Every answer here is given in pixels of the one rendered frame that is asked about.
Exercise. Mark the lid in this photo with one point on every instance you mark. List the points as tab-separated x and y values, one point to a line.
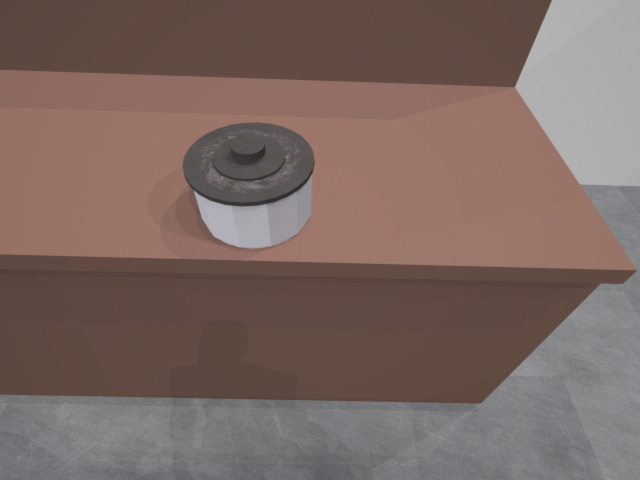
211	170

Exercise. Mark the pot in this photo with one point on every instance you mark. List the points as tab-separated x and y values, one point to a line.
258	226

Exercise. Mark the table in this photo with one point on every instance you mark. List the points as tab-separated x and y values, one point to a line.
447	239

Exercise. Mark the knob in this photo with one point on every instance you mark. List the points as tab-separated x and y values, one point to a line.
248	148

